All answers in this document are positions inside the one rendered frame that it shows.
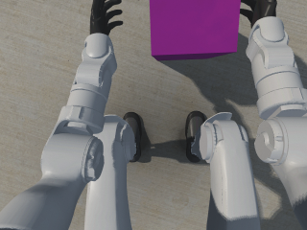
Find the carton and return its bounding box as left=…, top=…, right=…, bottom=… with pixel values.
left=150, top=0, right=241, bottom=61

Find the right robot shin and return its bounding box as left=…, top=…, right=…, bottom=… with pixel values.
left=191, top=112, right=249, bottom=160

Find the robot right hand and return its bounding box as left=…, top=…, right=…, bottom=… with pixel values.
left=240, top=0, right=277, bottom=28

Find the robot left hand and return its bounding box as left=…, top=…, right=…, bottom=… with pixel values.
left=89, top=0, right=124, bottom=36

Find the robot right upper arm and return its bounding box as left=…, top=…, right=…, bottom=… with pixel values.
left=254, top=116, right=307, bottom=230

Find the right robot foot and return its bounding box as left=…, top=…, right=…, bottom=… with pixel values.
left=185, top=110, right=205, bottom=163

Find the robot right forearm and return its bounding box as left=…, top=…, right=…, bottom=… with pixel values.
left=246, top=16, right=307, bottom=120

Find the robot left forearm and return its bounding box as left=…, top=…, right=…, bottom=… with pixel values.
left=40, top=33, right=117, bottom=171

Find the robot left upper arm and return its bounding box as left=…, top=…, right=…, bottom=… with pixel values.
left=0, top=132, right=105, bottom=230

